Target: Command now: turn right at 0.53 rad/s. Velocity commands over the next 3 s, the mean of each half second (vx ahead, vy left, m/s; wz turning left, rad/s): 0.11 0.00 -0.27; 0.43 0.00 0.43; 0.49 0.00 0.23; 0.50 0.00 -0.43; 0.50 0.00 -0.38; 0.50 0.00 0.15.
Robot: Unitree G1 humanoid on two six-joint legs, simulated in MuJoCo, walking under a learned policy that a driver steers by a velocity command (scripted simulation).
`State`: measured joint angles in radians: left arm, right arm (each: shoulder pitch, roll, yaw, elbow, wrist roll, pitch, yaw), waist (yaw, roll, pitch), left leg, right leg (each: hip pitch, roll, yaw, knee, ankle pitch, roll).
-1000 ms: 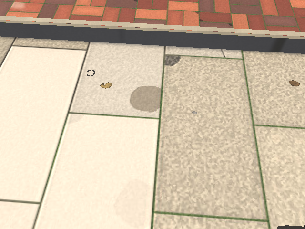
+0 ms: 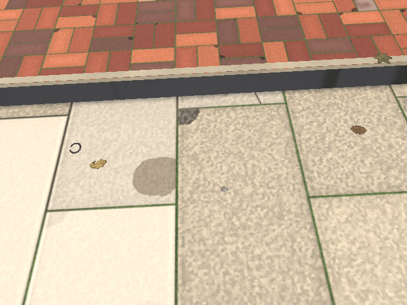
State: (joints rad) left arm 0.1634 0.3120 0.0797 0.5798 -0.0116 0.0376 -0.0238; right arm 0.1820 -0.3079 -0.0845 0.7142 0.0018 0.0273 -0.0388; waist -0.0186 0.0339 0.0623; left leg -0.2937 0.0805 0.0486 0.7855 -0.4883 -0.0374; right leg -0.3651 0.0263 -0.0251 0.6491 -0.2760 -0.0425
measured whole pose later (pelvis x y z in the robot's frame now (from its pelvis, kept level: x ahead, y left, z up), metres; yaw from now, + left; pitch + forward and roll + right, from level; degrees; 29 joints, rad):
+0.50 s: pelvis +0.04 +0.01 +0.02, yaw -8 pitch +1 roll +0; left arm 0.24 0.28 0.03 0.66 0.00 0.00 0.01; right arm 0.23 -0.29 -0.05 0.77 0.02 -0.05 0.01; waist 0.00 -0.01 -0.03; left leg -0.22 0.00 0.00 0.50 -0.31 0.03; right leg -0.25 0.08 0.09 0.50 -0.27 -0.06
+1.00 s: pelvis +0.25 -0.03 +0.01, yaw +8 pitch +2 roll -1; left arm 0.09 0.27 0.05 0.63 0.00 -0.10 -0.02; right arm 0.41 -0.30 -0.06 0.76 0.04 -0.03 -0.02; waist -0.07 0.02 0.03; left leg -0.27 -0.02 -0.15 1.07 -0.47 0.01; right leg -0.38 0.03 -0.01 0.53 -0.19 -0.02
